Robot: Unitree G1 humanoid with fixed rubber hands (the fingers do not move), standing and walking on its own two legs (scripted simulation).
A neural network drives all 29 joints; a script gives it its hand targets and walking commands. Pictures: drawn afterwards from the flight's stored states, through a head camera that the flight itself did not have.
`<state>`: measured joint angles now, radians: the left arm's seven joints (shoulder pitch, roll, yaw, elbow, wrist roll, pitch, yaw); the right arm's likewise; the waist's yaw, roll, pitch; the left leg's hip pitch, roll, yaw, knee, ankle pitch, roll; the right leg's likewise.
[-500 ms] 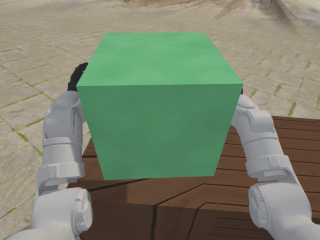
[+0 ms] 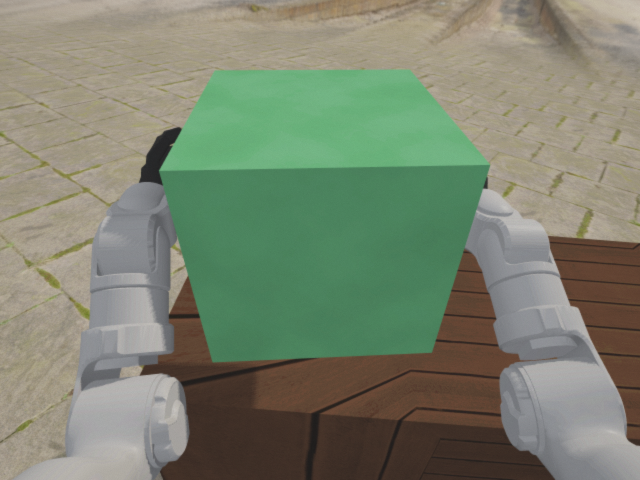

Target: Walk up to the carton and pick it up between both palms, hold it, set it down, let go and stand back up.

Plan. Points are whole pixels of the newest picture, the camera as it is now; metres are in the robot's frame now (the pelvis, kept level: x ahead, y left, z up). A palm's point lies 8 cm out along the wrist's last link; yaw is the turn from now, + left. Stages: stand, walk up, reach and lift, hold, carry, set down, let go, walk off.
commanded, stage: hold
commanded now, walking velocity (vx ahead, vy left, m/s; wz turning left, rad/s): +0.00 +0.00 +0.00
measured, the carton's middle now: (318, 205) +0.40 -0.02 +0.20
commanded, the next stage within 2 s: none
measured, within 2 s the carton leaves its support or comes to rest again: neither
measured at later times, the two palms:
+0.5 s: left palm (158, 192) +0.37 +0.17 +0.24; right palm (466, 200) +0.36 -0.20 +0.24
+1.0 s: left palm (172, 194) +0.37 +0.16 +0.24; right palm (474, 202) +0.36 -0.21 +0.23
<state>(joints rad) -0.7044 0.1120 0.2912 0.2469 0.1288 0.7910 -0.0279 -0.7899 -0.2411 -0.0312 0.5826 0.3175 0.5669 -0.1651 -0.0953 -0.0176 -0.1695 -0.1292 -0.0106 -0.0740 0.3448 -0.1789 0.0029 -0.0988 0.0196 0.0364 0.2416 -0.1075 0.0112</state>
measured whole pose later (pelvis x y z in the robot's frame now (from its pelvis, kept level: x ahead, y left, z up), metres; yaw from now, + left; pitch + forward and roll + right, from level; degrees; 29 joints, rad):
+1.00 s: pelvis +0.00 -0.01 +0.00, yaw +0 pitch -1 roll -1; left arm -0.71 0.11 0.29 0.26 0.12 0.77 -0.02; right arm -0.78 -0.25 -0.02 0.57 0.33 0.56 -0.17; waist -0.10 -0.02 -0.16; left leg -0.13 0.00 -0.08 0.33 -0.17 -0.01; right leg -0.11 0.03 0.03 0.24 -0.10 0.00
